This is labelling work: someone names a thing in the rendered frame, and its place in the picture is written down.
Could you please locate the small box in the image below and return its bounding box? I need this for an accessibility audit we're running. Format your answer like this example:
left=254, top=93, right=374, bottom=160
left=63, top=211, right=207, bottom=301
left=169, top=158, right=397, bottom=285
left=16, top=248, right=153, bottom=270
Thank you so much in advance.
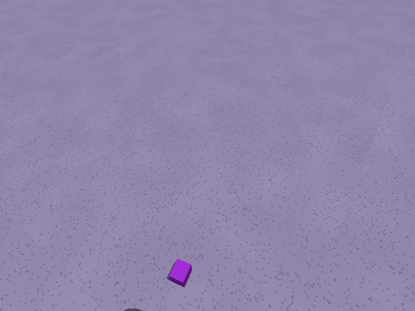
left=169, top=259, right=192, bottom=287

